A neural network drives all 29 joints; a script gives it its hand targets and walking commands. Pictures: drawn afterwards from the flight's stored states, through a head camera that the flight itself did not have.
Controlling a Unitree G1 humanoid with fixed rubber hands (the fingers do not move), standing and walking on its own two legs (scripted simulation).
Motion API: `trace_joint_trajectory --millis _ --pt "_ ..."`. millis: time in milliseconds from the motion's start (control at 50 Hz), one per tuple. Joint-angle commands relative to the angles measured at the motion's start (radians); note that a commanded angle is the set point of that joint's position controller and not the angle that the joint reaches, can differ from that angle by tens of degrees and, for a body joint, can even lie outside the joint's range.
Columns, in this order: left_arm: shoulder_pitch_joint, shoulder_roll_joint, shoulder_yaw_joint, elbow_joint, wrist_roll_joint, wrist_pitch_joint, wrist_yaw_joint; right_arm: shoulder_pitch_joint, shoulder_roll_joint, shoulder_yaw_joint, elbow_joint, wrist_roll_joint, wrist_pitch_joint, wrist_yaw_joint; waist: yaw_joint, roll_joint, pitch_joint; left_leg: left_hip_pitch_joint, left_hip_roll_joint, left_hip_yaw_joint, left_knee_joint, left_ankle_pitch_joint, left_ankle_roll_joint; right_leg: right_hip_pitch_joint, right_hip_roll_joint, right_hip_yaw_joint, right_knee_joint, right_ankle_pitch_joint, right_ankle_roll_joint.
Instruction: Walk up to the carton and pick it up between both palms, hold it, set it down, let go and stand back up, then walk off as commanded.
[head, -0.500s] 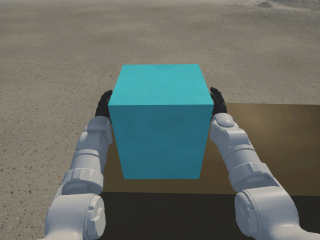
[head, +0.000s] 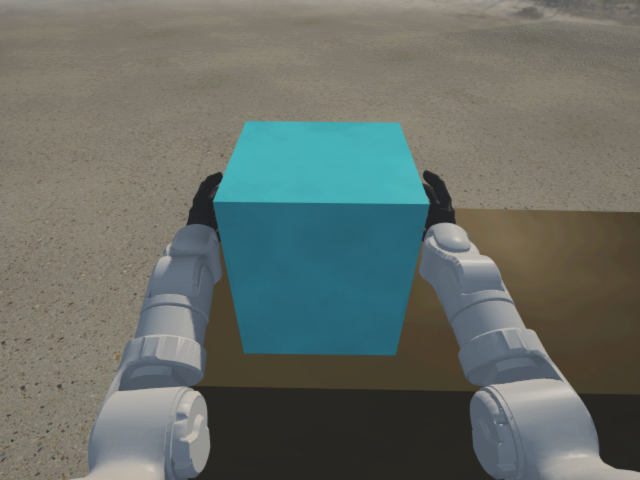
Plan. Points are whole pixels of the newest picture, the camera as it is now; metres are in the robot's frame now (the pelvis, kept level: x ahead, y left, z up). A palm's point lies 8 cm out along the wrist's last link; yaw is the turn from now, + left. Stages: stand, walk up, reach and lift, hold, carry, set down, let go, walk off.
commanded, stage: hold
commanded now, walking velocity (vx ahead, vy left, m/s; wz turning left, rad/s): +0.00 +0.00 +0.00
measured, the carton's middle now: (321, 238) +0.42 +0.02 +0.15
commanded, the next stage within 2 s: none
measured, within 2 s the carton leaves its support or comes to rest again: neither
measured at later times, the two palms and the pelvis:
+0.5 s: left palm (198, 226) +0.38 +0.17 +0.19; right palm (442, 226) +0.39 -0.13 +0.20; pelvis +0.00 +0.00 +0.00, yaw +0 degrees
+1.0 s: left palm (199, 223) +0.38 +0.17 +0.20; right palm (447, 226) +0.38 -0.13 +0.20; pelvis +0.00 +0.00 +0.00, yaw +0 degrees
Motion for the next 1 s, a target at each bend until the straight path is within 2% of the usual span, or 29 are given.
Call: trace_joint_trajectory --millis 0,20,40,60,100,120,140,220,260,280,320,380,400,420,440,460,500,540,620,660,700,720,740,780,800,860,900,960,980 --pt "-0.822 -0.700 -0.414 -0.367 -0.088 -0.041 -0.147 -0.815 0.811 0.374 -0.388 0.101 -0.006 0.103 -0.092 0.002 -0.497 0.290 -0.144 0.002 -0.037 0.039 0.053 0.258 0.027 0.053 -0.188 0.218 0.094" --pt "-0.823 -0.720 -0.436 -0.422 -0.098 -0.036 -0.141 -0.854 0.822 0.408 -0.454 0.125 -0.008 0.101 -0.082 0.031 -0.556 0.308 -0.145 -0.004 -0.029 0.075 0.045 0.268 0.036 0.047 -0.169 0.255 0.093" --pt "-0.829 -0.730 -0.449 -0.423 -0.100 -0.030 -0.137 -0.823 0.804 0.399 -0.418 0.126 0.004 0.101 -0.099 0.063 -0.539 0.318 -0.138 -0.010 -0.034 0.078 0.039 0.259 0.036 0.044 -0.171 0.260 0.087" --pt "-0.834 -0.737 -0.474 -0.504 -0.124 -0.031 -0.129 -0.854 0.836 0.459 -0.501 0.157 0.001 0.099 -0.078 0.029 -0.629 0.350 -0.140 -0.009 -0.019 0.131 0.042 0.281 0.048 0.037 -0.161 0.296 0.092" --pt "-0.842 -0.729 -0.486 -0.487 -0.123 -0.021 -0.125 -0.802 0.799 0.416 -0.466 0.134 0.022 0.096 -0.109 0.060 -0.539 0.343 -0.140 -0.019 -0.024 0.084 0.038 0.210 0.040 0.044 -0.175 0.251 0.086" --pt "-0.812 -0.723 -0.484 -0.528 -0.120 -0.010 -0.128 -0.793 0.819 0.445 -0.481 0.148 0.029 0.092 -0.095 0.043 -0.553 0.326 -0.141 -0.012 -0.023 0.103 0.047 0.243 0.038 0.050 -0.173 0.262 0.091" --pt "-0.846 -0.714 -0.472 -0.464 -0.114 -0.003 -0.135 -0.801 0.784 0.401 -0.441 0.123 0.038 0.092 -0.109 0.058 -0.501 0.330 -0.138 -0.011 -0.038 0.007 0.041 0.183 0.034 0.048 -0.197 0.136 0.085" --pt "-0.827 -0.742 -0.506 -0.515 -0.124 0.027 -0.130 -0.801 0.782 0.410 -0.486 0.130 0.054 0.086 -0.130 0.049 -0.514 0.325 -0.129 -0.012 -0.043 0.013 0.039 0.203 0.041 0.043 -0.194 0.155 0.081" --pt "-0.836 -0.720 -0.471 -0.488 -0.121 0.036 -0.140 -0.833 0.799 0.398 -0.493 0.130 0.060 0.092 -0.099 0.037 -0.483 0.302 -0.132 -0.011 -0.057 -0.038 0.054 0.176 0.032 0.052 -0.209 0.081 0.081" --pt "-0.832 -0.728 -0.488 -0.489 -0.115 0.044 -0.143 -0.819 0.781 0.388 -0.478 0.127 0.063 0.093 -0.125 0.039 -0.484 0.303 -0.130 -0.013 -0.058 -0.046 0.051 0.181 0.033 0.052 -0.205 0.088 0.078" --pt "-0.875 -0.717 -0.483 -0.537 -0.114 0.046 -0.143 -0.810 0.806 0.403 -0.455 0.140 0.076 0.091 -0.114 0.041 -0.462 0.297 -0.140 -0.009 -0.059 -0.040 0.051 0.185 0.037 0.053 -0.200 0.086 0.080" --pt "-0.807 -0.733 -0.468 -0.485 -0.113 0.062 -0.137 -0.872 0.802 0.435 -0.537 0.164 0.078 0.089 -0.089 0.016 -0.482 0.280 -0.140 -0.009 -0.060 -0.013 0.059 0.205 0.042 0.048 -0.193 0.123 0.088" --pt "-0.818 -0.747 -0.483 -0.506 -0.120 0.065 -0.139 -0.842 0.793 0.424 -0.522 0.159 0.081 0.089 -0.103 0.041 -0.484 0.284 -0.140 -0.014 -0.056 0.004 0.051 0.209 0.035 0.052 -0.194 0.142 0.081" --pt "-0.827 -0.757 -0.512 -0.612 -0.149 0.058 -0.131 -0.853 0.823 0.472 -0.607 0.194 0.078 0.086 -0.104 0.031 -0.589 0.332 -0.133 -0.015 -0.034 0.060 0.054 0.239 0.048 0.051 -0.178 0.201 0.079" --pt "-0.813 -0.761 -0.531 -0.605 -0.148 0.067 -0.127 -0.842 0.808 0.474 -0.582 0.193 0.086 0.085 -0.109 0.050 -0.585 0.345 -0.136 -0.016 -0.035 0.070 0.047 0.229 0.049 0.048 -0.176 0.215 0.082" --pt "-0.827 -0.736 -0.505 -0.566 -0.131 0.074 -0.127 -0.821 0.792 0.459 -0.531 0.177 0.099 0.084 -0.100 0.052 -0.532 0.333 -0.134 -0.018 -0.041 0.036 0.049 0.195 0.047 0.049 -0.190 0.161 0.081" --pt "-0.825 -0.742 -0.500 -0.558 -0.113 0.091 -0.136 -0.777 0.759 0.405 -0.471 0.150 0.115 0.085 -0.136 0.073 -0.451 0.343 -0.133 -0.013 -0.059 -0.018 0.040 0.152 0.044 0.046 -0.206 0.104 0.071" --pt "-0.865 -0.756 -0.514 -0.573 -0.127 0.093 -0.140 -0.795 0.757 0.394 -0.490 0.150 0.105 0.091 -0.145 0.069 -0.460 0.329 -0.129 -0.011 -0.061 -0.051 0.038 0.154 0.040 0.047 -0.204 0.055 0.072" --pt "-0.816 -0.752 -0.503 -0.552 -0.125 0.101 -0.136 -0.837 0.775 0.432 -0.544 0.175 0.113 0.093 -0.107 0.052 -0.513 0.330 -0.135 -0.015 -0.056 -0.006 0.043 0.194 0.041 0.045 -0.201 0.110 0.076" --pt "-0.830 -0.755 -0.546 -0.650 -0.152 0.087 -0.130 -0.824 0.795 0.467 -0.611 0.196 0.109 0.084 -0.122 0.073 -0.583 0.351 -0.133 -0.015 -0.031 0.071 0.036 0.231 0.048 0.051 -0.172 0.234 0.082" --pt "-0.811 -0.748 -0.543 -0.653 -0.133 0.105 -0.128 -0.787 0.778 0.469 -0.578 0.194 0.125 0.084 -0.124 0.081 -0.555 0.360 -0.137 -0.021 -0.033 0.058 0.040 0.215 0.046 0.048 -0.180 0.211 0.082" --pt "-0.800 -0.740 -0.520 -0.635 -0.127 0.107 -0.129 -0.802 0.775 0.479 -0.604 0.204 0.125 0.085 -0.104 0.061 -0.527 0.347 -0.136 -0.022 -0.037 0.054 0.047 0.213 0.048 0.047 -0.180 0.196 0.084" --pt "-0.786 -0.737 -0.516 -0.597 -0.107 0.118 -0.131 -0.753 0.761 0.442 -0.512 0.177 0.140 0.083 -0.118 0.080 -0.441 0.341 -0.134 -0.020 -0.053 0.001 0.036 0.174 0.046 0.046 -0.189 0.137 0.076" --pt "-0.758 -0.768 -0.523 -0.578 -0.118 0.124 -0.138 -0.801 0.751 0.440 -0.562 0.174 0.126 0.087 -0.125 0.049 -0.455 0.334 -0.129 -0.015 -0.054 -0.010 0.043 0.180 0.049 0.046 -0.196 0.119 0.076" --pt "-0.763 -0.765 -0.524 -0.574 -0.108 0.128 -0.138 -0.791 0.736 0.432 -0.551 0.173 0.132 0.084 -0.140 0.066 -0.449 0.334 -0.129 -0.020 -0.058 -0.010 0.035 0.191 0.047 0.047 -0.196 0.147 0.076" --pt "-0.785 -0.745 -0.510 -0.617 -0.110 0.121 -0.135 -0.789 0.752 0.445 -0.555 0.197 0.132 0.084 -0.118 0.077 -0.470 0.311 -0.139 -0.022 -0.054 0.002 0.042 0.209 0.044 0.056 -0.193 0.143 0.079" --pt "-0.830 -0.757 -0.548 -0.647 -0.135 0.118 -0.134 -0.791 0.757 0.425 -0.546 0.172 0.133 0.089 -0.138 0.080 -0.508 0.341 -0.129 -0.023 -0.048 -0.002 0.033 0.175 0.048 0.050 -0.186 0.129 0.076" --pt "-0.806 -0.791 -0.572 -0.675 -0.136 0.119 -0.123 -0.782 0.751 0.458 -0.575 0.198 0.124 0.093 -0.125 0.111 -0.540 0.379 -0.128 -0.026 -0.039 0.067 0.014 0.176 0.059 0.037 -0.179 0.164 0.068" --pt "-0.787 -0.771 -0.537 -0.605 -0.114 0.127 -0.123 -0.820 0.749 0.448 -0.552 0.195 0.130 0.093 -0.112 0.079 -0.475 0.352 -0.135 -0.021 -0.050 0.024 0.028 0.164 0.058 0.037 -0.195 0.107 0.072"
